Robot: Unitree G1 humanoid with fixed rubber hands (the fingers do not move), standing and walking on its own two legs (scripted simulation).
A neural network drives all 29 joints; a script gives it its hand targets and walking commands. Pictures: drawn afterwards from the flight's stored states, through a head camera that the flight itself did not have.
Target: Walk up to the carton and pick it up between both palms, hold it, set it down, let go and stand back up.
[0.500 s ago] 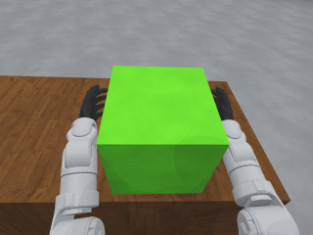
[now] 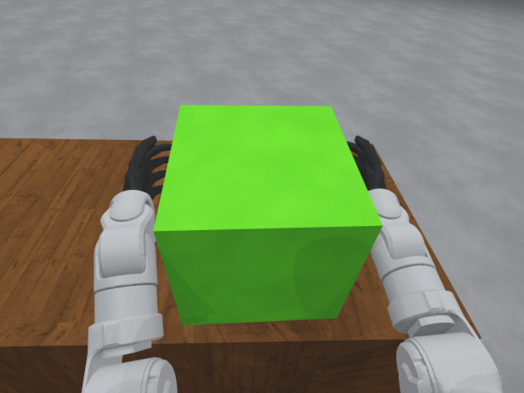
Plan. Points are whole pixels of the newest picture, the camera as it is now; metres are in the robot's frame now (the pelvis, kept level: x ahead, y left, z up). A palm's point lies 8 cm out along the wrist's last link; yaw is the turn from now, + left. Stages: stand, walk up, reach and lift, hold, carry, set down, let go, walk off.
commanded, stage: reach and lift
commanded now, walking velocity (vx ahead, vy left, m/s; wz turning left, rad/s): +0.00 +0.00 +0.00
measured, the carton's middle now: (259, 212) +0.37 +0.00 +0.12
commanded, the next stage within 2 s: hold in 0.64 s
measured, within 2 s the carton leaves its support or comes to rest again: neither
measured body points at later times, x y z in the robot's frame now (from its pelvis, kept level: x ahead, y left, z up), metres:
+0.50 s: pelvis +0.00 +0.00 +0.00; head -0.04 +0.03 +0.45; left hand +0.37 +0.18 +0.19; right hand +0.38 -0.16 +0.18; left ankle +0.03 +0.12 -0.75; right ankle +0.01 -0.11 -0.75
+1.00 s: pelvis -0.01 +0.00 +0.00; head -0.06 +0.02 +0.45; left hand +0.36 +0.18 +0.21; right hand +0.38 -0.16 +0.21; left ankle +0.03 +0.12 -0.75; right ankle +0.01 -0.11 -0.75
